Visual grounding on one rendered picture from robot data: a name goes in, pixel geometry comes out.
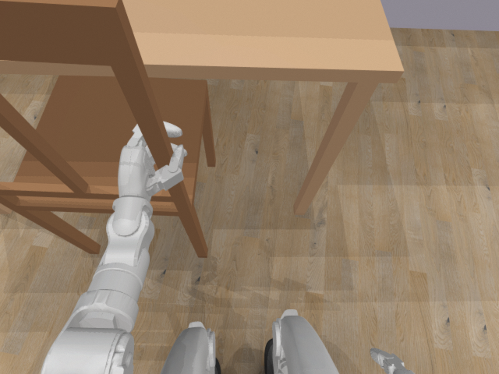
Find left robot forearm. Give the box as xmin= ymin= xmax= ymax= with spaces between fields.
xmin=41 ymin=196 xmax=154 ymax=374

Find robot right shin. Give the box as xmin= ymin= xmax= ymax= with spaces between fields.
xmin=272 ymin=309 xmax=298 ymax=374

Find chair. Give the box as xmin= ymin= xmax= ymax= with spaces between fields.
xmin=0 ymin=0 xmax=216 ymax=258

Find left robot hand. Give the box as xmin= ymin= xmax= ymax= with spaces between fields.
xmin=118 ymin=121 xmax=187 ymax=202

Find right robot hand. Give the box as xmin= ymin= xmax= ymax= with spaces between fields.
xmin=370 ymin=348 xmax=415 ymax=374

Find robot left upper arm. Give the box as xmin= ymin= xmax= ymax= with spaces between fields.
xmin=44 ymin=327 xmax=134 ymax=374

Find robot left thigh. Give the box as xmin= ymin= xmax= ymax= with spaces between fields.
xmin=161 ymin=327 xmax=216 ymax=374

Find table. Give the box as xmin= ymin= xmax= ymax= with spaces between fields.
xmin=0 ymin=0 xmax=404 ymax=215

